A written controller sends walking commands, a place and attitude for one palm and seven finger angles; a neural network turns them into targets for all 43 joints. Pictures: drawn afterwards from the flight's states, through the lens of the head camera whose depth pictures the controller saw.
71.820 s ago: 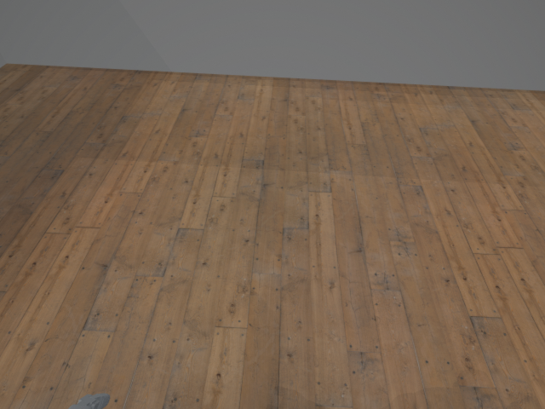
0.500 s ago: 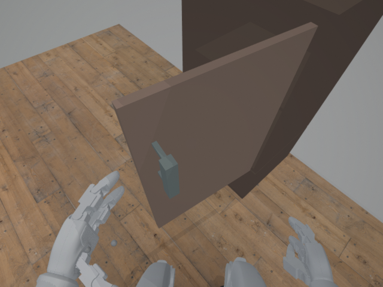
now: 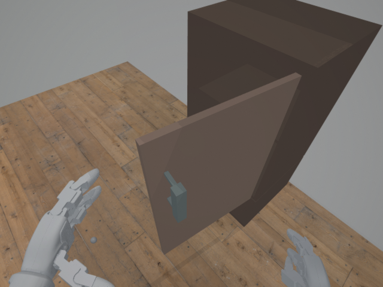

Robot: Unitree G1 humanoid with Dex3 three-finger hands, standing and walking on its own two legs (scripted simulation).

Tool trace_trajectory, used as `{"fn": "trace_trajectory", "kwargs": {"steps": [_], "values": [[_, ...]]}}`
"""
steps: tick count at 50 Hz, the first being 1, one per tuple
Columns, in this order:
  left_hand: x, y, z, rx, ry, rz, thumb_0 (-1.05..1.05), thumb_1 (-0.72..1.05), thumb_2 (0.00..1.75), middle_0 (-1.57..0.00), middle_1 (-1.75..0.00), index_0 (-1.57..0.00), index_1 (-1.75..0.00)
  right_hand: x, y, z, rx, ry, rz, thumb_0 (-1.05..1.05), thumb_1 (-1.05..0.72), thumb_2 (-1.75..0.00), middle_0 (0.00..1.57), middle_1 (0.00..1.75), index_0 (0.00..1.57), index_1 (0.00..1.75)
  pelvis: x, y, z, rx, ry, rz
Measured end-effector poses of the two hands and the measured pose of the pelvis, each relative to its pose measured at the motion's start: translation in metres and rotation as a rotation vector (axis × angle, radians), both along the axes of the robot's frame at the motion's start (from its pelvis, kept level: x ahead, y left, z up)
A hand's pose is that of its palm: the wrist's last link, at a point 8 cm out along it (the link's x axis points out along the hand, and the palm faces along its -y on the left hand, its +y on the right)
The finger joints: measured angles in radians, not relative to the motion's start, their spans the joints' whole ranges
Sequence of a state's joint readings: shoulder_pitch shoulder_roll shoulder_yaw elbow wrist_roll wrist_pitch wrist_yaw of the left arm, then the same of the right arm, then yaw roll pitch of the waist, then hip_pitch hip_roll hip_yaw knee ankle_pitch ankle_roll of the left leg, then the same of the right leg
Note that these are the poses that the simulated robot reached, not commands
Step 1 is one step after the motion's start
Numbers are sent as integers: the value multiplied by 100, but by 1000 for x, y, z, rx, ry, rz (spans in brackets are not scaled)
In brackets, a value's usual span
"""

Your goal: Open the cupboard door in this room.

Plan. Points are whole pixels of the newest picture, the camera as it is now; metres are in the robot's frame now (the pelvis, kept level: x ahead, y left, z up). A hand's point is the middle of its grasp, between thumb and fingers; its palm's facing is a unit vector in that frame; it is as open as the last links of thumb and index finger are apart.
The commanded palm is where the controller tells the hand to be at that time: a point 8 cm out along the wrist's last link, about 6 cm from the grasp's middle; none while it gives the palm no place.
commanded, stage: draw the hand back to the body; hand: left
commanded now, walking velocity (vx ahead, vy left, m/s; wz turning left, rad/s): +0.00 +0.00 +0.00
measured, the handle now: (174, 196) +0.31 +0.07 +0.01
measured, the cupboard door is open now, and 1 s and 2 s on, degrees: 82 82 82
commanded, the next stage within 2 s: step back with the hand held close in 1.02 s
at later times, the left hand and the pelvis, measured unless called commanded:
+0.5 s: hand (43, 191) +0.21 +0.24 +0.19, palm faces +0.38 -0.82 -0.43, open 10.8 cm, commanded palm +0.16 +0.28 +0.21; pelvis +0.03 -0.01 +0.05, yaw +0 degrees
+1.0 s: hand (38, 179) +0.21 +0.24 +0.21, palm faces +0.42 -0.80 -0.42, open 7.5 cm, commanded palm +0.16 +0.27 +0.23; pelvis +0.02 -0.02 +0.06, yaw -1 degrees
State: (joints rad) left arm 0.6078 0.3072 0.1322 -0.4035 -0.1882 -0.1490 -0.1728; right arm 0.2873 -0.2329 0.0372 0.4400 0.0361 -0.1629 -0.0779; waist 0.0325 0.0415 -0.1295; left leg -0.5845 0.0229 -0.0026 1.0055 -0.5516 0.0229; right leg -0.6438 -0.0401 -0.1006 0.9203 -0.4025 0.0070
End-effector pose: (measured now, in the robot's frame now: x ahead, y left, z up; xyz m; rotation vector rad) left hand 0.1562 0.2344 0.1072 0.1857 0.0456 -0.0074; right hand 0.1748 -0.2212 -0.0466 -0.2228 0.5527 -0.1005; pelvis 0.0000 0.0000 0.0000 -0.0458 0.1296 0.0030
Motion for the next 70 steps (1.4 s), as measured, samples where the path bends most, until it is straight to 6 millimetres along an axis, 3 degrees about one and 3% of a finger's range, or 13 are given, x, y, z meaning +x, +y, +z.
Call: {"fn": "trace_trajectory", "kwargs": {"steps": [10,20,35,46,58,62,70], "values": [[-7,21,37,200,33,292,-1,-16,45,-16,-30,-17,-30,8,11,15,8,30,3,2,-90,-90,20,30,20,30,14,3,29,12,-87,1],[7,35,81,265,-77,362,0,18,59,-18,-30,-18,-30,18,10,23,17,49,35,2,-90,-90,20,30,20,30,23,-1,47,24,-158,-3],[15,47,132,328,-254,428,1,69,81,-20,-30,-20,-30,29,-13,34,0,58,27,2,-90,-90,20,30,20,30,25,-14,58,26,-206,-16],[17,38,117,294,-191,406,1,86,89,-21,-30,-21,-30,19,-23,30,-3,97,0,2,-90,-90,20,30,20,30,23,-19,60,26,-214,-24],[14,42,122,301,-218,414,1,89,90,-21,-30,-21,-30,14,-18,29,5,99,3,2,-90,-90,20,30,20,30,19,-18,60,26,-224,-24],[18,52,129,343,-258,410,1,89,90,-21,-30,-21,-30,12,-17,32,-1,109,-7,2,-90,-90,20,30,20,30,14,-16,60,21,-187,-23],[21,50,123,390,-215,299,1,89,90,-21,-30,-21,-30,-8,-26,34,-33,138,-95,2,-90,-90,20,30,20,30,0,-2,59,33,-137,-49]]}}
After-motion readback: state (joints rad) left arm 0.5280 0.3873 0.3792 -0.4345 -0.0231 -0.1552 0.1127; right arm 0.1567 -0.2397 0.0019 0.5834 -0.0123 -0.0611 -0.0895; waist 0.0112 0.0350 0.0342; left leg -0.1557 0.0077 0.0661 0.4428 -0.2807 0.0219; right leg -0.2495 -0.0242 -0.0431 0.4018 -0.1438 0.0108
